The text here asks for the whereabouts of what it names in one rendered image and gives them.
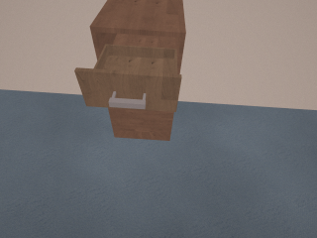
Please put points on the handle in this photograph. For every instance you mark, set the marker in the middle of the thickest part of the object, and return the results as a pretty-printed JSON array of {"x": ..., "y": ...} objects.
[{"x": 127, "y": 102}]

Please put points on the cabinet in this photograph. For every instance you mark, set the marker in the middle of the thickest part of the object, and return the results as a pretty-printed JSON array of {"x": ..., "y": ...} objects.
[{"x": 141, "y": 23}]

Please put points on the drawer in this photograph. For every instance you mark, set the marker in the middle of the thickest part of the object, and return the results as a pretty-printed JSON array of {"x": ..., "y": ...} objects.
[{"x": 132, "y": 71}]

